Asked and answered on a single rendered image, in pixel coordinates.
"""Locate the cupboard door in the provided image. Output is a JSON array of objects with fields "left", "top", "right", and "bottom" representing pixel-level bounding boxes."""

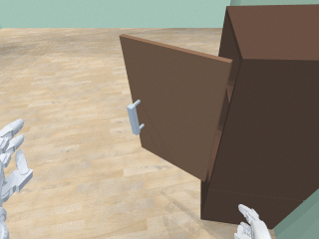
[{"left": 119, "top": 34, "right": 233, "bottom": 182}]

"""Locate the robot left hand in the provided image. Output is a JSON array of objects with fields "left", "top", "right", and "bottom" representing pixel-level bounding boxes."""
[{"left": 0, "top": 119, "right": 33, "bottom": 207}]

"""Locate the handle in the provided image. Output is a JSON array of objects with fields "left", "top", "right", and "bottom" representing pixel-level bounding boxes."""
[{"left": 127, "top": 100, "right": 145, "bottom": 135}]

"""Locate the left robot forearm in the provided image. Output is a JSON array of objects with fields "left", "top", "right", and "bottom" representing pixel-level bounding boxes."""
[{"left": 0, "top": 207, "right": 10, "bottom": 239}]

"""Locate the robot right hand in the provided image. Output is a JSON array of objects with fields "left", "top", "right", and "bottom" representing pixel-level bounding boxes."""
[{"left": 234, "top": 204, "right": 272, "bottom": 239}]

